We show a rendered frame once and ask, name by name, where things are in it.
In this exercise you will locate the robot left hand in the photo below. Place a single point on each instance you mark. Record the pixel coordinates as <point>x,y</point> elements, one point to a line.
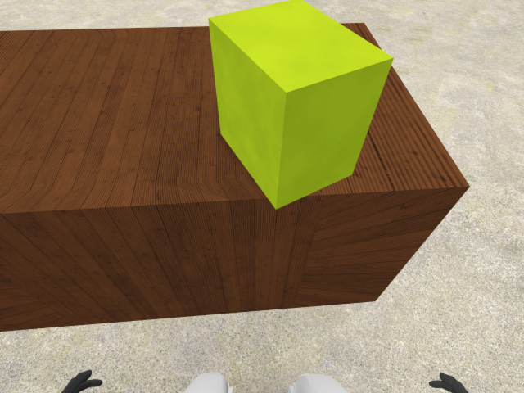
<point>81,382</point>

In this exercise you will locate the robot left thigh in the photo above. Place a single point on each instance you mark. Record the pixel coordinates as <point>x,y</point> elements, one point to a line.
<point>209,383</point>

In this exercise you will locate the carton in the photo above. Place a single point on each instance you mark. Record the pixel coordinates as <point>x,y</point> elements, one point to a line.
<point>296,94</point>

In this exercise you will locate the robot thigh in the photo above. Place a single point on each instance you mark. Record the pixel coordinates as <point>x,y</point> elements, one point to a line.
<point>209,383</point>
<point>316,383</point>

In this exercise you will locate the robot right thigh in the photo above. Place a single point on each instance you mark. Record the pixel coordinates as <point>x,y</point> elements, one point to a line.
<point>316,383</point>

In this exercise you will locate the robot right hand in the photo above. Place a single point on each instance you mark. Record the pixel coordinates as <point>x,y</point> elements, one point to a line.
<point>448,383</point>

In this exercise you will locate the pedestal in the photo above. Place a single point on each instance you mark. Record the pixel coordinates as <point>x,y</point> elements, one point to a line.
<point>121,201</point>

